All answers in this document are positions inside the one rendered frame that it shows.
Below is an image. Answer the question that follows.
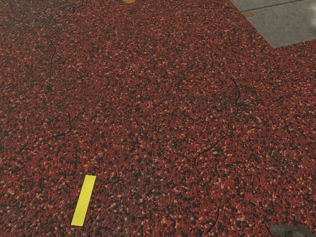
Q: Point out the right robot hand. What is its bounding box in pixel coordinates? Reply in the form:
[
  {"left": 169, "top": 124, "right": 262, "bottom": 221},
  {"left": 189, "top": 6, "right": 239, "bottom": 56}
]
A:
[{"left": 270, "top": 224, "right": 316, "bottom": 237}]

